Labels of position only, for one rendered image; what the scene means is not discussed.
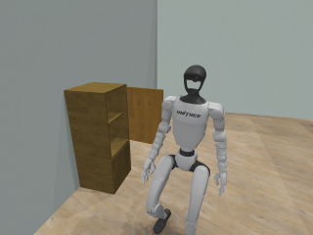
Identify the humanoid robot head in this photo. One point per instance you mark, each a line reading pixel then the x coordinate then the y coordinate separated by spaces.
pixel 193 96

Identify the robot left upper arm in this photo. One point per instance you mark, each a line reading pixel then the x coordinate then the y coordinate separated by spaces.
pixel 216 112

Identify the right robot hand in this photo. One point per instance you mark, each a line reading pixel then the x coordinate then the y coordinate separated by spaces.
pixel 149 164

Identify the left robot hand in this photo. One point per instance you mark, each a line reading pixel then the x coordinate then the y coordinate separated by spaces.
pixel 223 180

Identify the cupboard door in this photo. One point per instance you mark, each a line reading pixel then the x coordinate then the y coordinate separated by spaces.
pixel 144 113

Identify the robot right upper arm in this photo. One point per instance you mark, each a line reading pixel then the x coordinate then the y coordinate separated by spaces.
pixel 166 114

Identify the left robot forearm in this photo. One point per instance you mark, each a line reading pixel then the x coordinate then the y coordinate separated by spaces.
pixel 221 154

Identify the robot right shin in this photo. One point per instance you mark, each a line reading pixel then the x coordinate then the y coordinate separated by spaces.
pixel 160 213

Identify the right robot forearm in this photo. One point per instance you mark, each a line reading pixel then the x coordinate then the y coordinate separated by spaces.
pixel 160 136

